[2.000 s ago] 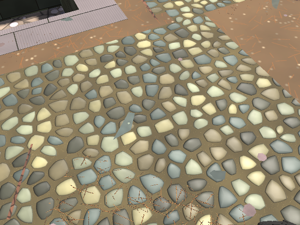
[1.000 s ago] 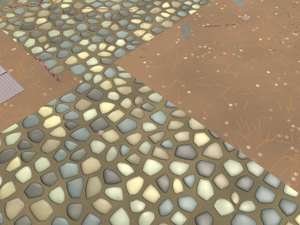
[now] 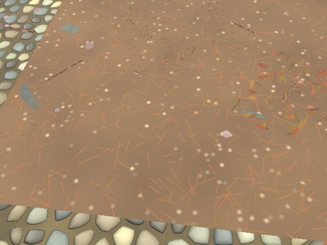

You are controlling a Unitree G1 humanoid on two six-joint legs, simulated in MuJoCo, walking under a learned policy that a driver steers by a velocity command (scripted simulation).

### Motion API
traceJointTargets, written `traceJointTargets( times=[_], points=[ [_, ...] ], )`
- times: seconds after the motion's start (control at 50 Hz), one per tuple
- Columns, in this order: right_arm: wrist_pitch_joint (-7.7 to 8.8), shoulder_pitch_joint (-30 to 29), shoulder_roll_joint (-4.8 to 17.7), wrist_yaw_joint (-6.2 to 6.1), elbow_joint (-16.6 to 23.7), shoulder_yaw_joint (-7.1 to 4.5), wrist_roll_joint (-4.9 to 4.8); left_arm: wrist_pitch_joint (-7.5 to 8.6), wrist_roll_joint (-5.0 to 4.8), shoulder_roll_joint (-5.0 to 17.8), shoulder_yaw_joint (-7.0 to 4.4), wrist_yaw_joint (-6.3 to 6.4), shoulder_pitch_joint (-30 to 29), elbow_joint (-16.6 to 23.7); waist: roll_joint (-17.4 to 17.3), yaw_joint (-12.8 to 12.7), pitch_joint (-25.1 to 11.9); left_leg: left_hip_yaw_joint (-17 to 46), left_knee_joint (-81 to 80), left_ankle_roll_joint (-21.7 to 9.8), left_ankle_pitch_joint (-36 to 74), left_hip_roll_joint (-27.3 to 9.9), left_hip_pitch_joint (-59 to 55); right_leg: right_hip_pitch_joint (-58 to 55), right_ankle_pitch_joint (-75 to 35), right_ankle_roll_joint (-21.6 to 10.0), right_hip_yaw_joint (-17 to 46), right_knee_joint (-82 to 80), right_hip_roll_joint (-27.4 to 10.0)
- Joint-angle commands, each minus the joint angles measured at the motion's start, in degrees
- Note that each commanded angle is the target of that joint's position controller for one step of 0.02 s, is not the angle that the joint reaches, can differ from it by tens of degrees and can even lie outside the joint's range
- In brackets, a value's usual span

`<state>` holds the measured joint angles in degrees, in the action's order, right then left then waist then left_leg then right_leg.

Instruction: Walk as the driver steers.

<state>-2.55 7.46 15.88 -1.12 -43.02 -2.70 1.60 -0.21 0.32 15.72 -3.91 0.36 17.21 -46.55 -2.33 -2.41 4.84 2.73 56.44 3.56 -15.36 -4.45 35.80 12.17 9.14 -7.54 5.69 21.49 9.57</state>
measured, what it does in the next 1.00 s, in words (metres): steps on the spot, turning right: left foot, then right foot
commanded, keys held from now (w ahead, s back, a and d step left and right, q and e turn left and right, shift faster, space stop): e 0.96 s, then w+e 0.04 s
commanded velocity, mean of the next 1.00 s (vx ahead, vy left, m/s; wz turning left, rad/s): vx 0.02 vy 0.00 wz -0.60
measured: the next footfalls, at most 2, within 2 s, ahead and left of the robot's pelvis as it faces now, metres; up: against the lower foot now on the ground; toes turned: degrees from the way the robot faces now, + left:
left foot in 0.30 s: +0.14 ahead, +0.14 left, +0.00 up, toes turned -16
right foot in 0.76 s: +0.03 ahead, -0.06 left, +0.00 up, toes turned -27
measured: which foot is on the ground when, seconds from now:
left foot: up 0.00-0.28, down 0.30-0.76, up 0.78-1.00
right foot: down 0.00-0.28, up 0.30-0.74, down 0.76-1.00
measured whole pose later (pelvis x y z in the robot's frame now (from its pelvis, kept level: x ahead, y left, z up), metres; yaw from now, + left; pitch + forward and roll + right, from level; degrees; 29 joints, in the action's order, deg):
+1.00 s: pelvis +0.02 +0.02 +0.00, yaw -35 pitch +0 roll +1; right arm -4.3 11.4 19.1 -0.3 -42.0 -3.4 1.3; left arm -2.3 0.1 17.1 -2.8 -0.5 11.6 -42.8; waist -3.0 0.3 4.7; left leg 1.3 58.4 2.6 -21.7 -1.7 26.9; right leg 11.6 10.7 -4.9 6.3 23.2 5.8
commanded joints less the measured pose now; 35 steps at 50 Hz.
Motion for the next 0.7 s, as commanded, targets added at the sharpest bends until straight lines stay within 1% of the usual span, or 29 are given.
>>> traceJointTargets(
  times=[0.02, 0.1, 0.18, 0.22, 0.24, 0.26, 0.28, 0.3, 0.32, 0.34, 0.36, 0.38, 0.4, 0.42, 0.44, 0.46, 0.5, 0.56, 0.62, 0.66, 0.7],
  points=[
    [0.18, 0.07, 5.67, -0.46, 3.71, -1.40, -0.25, 0.17, 0.18, 9.33, -2.32, 0.62, 3.17, 2.91, 5.97, 0.48, -7.37, 0.89, -1.39, -0.24, 0.07, 0.99, 2.05, -9.64, -30.15, -5.06, 15.86, -1.61, -17.66],
    [0.50, -2.23, 5.84, -0.71, 4.91, -1.08, -0.86, -0.38, 0.58, 9.89, -2.54, 0.86, 4.45, 2.91, 6.65, -0.20, -6.72, 1.50, -5.72, -1.21, -3.22, 3.12, 0.21, -11.64, -34.73, -5.78, 18.95, 1.27, -17.77],
    [1.11, -2.89, 6.26, -1.02, 5.98, -0.67, -1.67, -1.06, 0.78, 10.85, -2.83, 0.68, 3.44, 3.32, 7.33, -0.18, -6.60, 1.89, -11.93, -2.42, -6.58, 5.50, -5.52, -11.36, -38.62, -5.87, 22.62, 3.99, -17.16],
    [1.47, -1.48, 6.66, -1.22, 6.06, -0.58, -2.01, -1.35, 0.60, 11.26, -2.97, 0.55, 1.73, 3.68, 8.02, 0.62, -6.44, 2.20, -17.82, -2.95, -6.69, 6.37, -10.64, -10.13, -36.64, -4.51, 24.73, 4.71, -16.12],
    [1.67, 0.05, 6.76, -1.39, 5.84, -0.56, -2.04, -1.44, 0.33, 11.39, -3.01, 0.49, 0.11, 3.98, 8.33, 1.69, -6.24, 2.12, -22.79, -3.20, -5.35, 6.81, -14.62, -8.52, -33.75, -3.11, 25.42, 5.11, -14.96],
    [1.99, 2.50, 6.67, -1.66, 5.25, -0.56, -1.72, -1.49, -0.25, 11.33, -2.95, 0.51, -2.30, 4.45, 7.94, 3.71, -6.06, 1.92, -30.65, -3.50, -0.56, 6.84, -20.42, -5.66, -28.64, -0.84, 25.14, 6.46, -12.84],
    [2.49, 5.23, 7.73, -2.11, 4.61, -0.82, -1.09, -1.34, -0.89, 10.37, -2.63, 0.63, -3.94, 5.19, 5.91, 5.04, -6.77, 3.86, -37.82, -4.28, 6.96, 3.31, -28.64, -0.40, -20.11, 2.10, 23.06, 9.80, -10.07],
    [2.56, 4.58, 12.05, -2.72, 5.38, -1.45, -0.55, -1.16, -0.89, 5.75, -1.52, 0.67, 0.21, 5.75, -6.58, 2.14, -9.44, 16.01, -39.79, -8.05, 18.34, -10.98, -36.49, 6.26, 4.93, 5.54, 13.48, 21.50, -3.88],
    [1.73, 3.08, 14.81, -2.21, 6.42, -1.75, -1.11, -1.70, 0.04, 7.67, -2.08, 1.08, 4.33, 5.35, -11.47, 0.84, -9.53, 27.13, -38.35, -16.58, 33.91, -20.21, -35.93, 14.82, 30.71, 6.78, 3.83, 30.63, 4.02],
    [1.28, 6.41, 12.02, -1.79, 5.55, -1.41, -1.67, -2.12, 2.15, 10.81, -2.88, 0.95, 3.84, 4.32, -6.00, 1.62, -8.54, 23.98, -36.19, -19.13, 41.00, -20.32, -33.96, 15.03, 29.34, 7.61, 2.77, 40.44, -0.40],
    [1.24, 4.34, 9.71, -1.63, 5.82, -0.78, -1.56, -2.49, 1.80, 10.60, -2.99, 0.52, 2.39, 3.96, -5.39, 0.90, -7.45, 19.64, -36.48, -19.07, 37.41, -18.20, -31.49, 15.50, 25.59, 8.15, 1.93, 44.57, -2.21],
    [1.07, 1.34, 7.71, -1.43, 6.57, -0.26, -1.21, -3.02, 1.31, 10.82, -3.12, -0.06, 1.17, 3.42, -3.08, 0.39, -5.03, 13.50, -37.75, -16.76, 31.53, -13.55, -28.47, 15.00, 21.47, 8.99, 1.78, 45.97, -3.69],
    [1.07, -0.31, 7.72, -1.63, 6.88, -0.21, -0.82, -3.41, 0.86, 10.61, -3.09, -0.93, 0.34, 3.66, -5.22, 0.01, -4.83, 9.61, -37.77, -14.96, 29.75, -10.43, -28.30, 15.16, 18.41, 9.62, 0.86, 46.79, -3.83],
    [1.12, -0.24, 7.89, -1.64, 6.90, -0.22, -0.37, -3.56, 0.30, 10.12, -2.85, -1.56, 0.43, 3.55, -6.25, 0.37, -5.13, 6.65, -37.33, -14.49, 32.45, -8.75, -28.70, 15.22, 17.21, 10.37, -0.15, 47.49, -3.49],
    [1.24, 0.82, 8.21, -1.60, 6.49, -0.38, -0.31, -3.65, -0.06, 9.68, -2.62, -1.93, -0.53, 3.83, -6.23, 0.91, -5.56, 4.90, -37.15, -14.43, 33.12, -8.23, -29.49, 15.39, 16.24, 10.75, -0.79, 46.90, -3.56],
    [1.36, 1.96, 8.45, -1.54, 6.12, -0.56, -0.30, -3.71, -0.23, 9.21, -2.38, -2.13, -1.56, 4.19, -6.11, 1.57, -5.83, 4.04, -37.09, -14.69, 33.00, -8.35, -30.64, 15.91, 15.77, 10.99, -1.35, 45.89, -3.70],
    [1.59, 4.21, 8.94, -1.42, 5.26, -0.91, -0.41, -3.92, -0.04, 8.46, -1.94, -2.32, -3.80, 5.02, -6.06, 2.83, -5.96, 3.60, -37.14, -15.50, 31.69, -9.60, -33.06, 17.18, 15.56, 11.13, -1.94, 42.75, -4.53],
    [1.70, 5.83, 9.76, -1.06, 4.44, -1.40, -0.21, -4.25, 0.15, 7.58, -1.33, -2.68, -6.11, 6.01, -6.60, 3.74, -6.00, 2.79, -37.28, -16.19, 28.95, -11.42, -33.93, 16.31, 16.15, 10.77, -3.25, 36.51, -6.40],
    [1.69, 5.18, 10.70, -0.29, 4.29, -1.85, 0.01, -4.31, -0.04, 6.37, -0.47, -3.12, -8.09, 7.11, -7.41, 3.96, -5.96, 0.11, -36.99, -15.57, 26.02, -12.00, -30.89, 10.68, 16.30, 9.64, -5.51, 28.15, -8.04],
    [1.51, 4.96, 11.55, 0.20, 4.04, -2.22, 0.16, -4.17, -0.30, 6.40, -0.22, -3.18, -8.45, 7.61, -8.57, 4.06, -6.22, -1.43, -35.87, -14.90, 25.64, -12.20, -29.04, 6.52, 16.80, 8.67, -7.45, 23.21, -7.99],
    [1.18, 5.24, 12.37, 0.50, 3.66, -2.59, -0.01, -3.86, -0.41, 6.68, -0.17, -3.13, -8.29, 7.96, -8.92, 3.96, -6.51, -2.09, -33.85, -13.98, 25.01, -12.87, -28.58, 3.69, 15.93, 7.63, -8.69, 17.73, -7.74]
  ],
)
